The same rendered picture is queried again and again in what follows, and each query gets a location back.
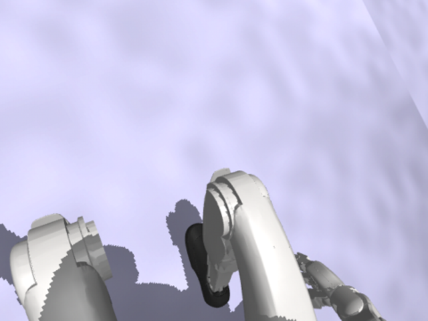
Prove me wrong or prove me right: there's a right robot foot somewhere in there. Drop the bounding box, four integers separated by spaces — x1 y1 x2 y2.
185 223 230 308

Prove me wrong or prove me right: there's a right robot arm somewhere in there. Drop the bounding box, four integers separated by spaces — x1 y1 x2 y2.
330 286 386 321

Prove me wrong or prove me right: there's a right robot hand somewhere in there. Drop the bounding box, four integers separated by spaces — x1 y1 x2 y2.
294 252 345 309

